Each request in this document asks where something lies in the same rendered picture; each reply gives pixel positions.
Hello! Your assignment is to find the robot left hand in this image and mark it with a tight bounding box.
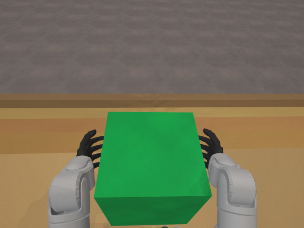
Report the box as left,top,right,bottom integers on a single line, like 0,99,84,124
76,129,104,169

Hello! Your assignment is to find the left robot forearm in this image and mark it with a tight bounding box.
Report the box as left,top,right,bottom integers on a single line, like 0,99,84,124
48,155,95,228

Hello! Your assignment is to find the carton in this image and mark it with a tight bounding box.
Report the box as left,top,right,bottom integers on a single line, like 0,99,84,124
94,112,212,226

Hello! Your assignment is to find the right robot forearm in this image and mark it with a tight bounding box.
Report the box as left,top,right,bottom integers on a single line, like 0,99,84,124
208,153,257,228

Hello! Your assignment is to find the robot right hand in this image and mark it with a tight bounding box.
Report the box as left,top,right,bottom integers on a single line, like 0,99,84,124
198,128,223,169

